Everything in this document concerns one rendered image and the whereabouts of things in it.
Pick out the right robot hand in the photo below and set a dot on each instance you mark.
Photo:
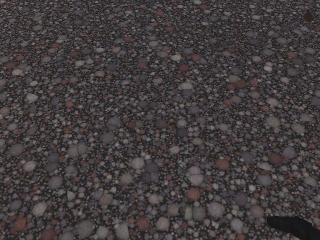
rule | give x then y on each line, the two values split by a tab
297	226

